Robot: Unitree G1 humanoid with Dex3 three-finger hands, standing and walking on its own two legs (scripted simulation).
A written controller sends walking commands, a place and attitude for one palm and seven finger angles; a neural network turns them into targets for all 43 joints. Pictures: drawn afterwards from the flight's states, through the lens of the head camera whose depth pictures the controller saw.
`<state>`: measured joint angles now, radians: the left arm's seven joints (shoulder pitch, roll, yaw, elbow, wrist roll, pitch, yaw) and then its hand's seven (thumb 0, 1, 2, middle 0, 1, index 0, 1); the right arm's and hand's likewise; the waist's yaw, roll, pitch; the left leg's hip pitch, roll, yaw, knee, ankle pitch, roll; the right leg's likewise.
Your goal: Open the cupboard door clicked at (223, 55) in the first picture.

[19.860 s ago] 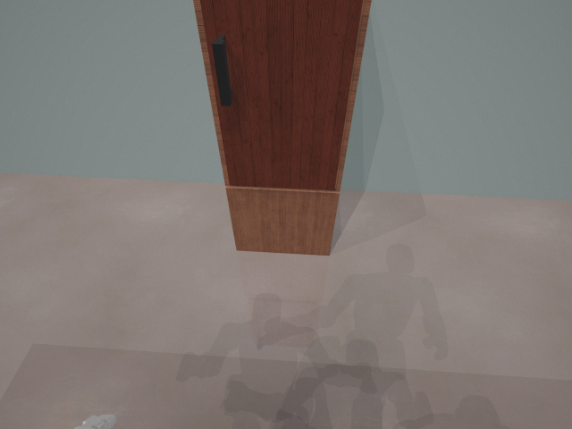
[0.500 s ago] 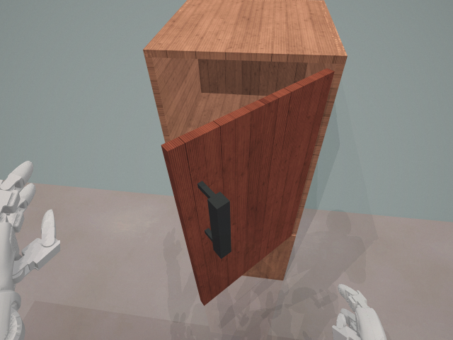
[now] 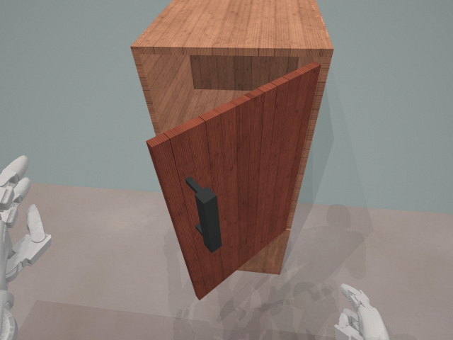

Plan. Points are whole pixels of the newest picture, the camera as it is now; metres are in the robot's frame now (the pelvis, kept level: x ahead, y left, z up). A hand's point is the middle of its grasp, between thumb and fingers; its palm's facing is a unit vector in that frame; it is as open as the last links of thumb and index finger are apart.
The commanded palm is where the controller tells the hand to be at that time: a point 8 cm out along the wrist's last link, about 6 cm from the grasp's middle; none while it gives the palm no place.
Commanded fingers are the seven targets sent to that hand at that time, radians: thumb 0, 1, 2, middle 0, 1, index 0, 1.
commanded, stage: step back with the hand held close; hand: left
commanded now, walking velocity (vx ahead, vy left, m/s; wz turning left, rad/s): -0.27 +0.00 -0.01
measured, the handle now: (202, 215) +0.31 +0.08 +0.07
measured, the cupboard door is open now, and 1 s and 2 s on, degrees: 46 46 46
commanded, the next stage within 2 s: stop stepping back and stand still in 0.92 s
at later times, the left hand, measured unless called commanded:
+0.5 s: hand out of the picture +0.13 +0.30 +0.15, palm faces +0.38 -0.79 -0.48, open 7.4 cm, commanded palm +0.07 +0.34 +0.17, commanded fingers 0.00 0.90 0.90 -0.20 -0.30 -0.20 -0.30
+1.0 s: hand out of the picture +0.04 +0.34 +0.17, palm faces +0.46 -0.80 -0.38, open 7.4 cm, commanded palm -0.03 +0.37 +0.17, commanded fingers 0.00 0.90 0.90 -0.20 -0.30 -0.20 -0.30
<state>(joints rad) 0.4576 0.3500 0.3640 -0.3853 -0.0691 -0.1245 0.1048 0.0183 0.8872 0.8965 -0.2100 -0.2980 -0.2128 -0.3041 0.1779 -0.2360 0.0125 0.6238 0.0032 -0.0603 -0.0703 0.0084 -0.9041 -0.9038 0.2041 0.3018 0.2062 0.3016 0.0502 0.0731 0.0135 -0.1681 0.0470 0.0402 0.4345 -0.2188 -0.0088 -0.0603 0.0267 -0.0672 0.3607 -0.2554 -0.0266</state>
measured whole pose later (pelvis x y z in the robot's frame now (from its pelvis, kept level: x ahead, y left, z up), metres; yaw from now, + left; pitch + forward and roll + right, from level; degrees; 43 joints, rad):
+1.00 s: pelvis -0.17 +0.07 -0.01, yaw +0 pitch +1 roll -5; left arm 0.50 0.41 0.46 -0.60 -0.05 -0.21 0.18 0.02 0.89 0.90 -0.21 -0.30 -0.21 -0.30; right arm 0.18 -0.15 0.00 0.63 -0.02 -0.14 -0.03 0.01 -0.90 -0.90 0.21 0.30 0.21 0.30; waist 0.01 -0.01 0.05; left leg -0.42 0.05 0.04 0.50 -0.11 0.06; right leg -0.46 0.08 0.01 1.11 -0.48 0.03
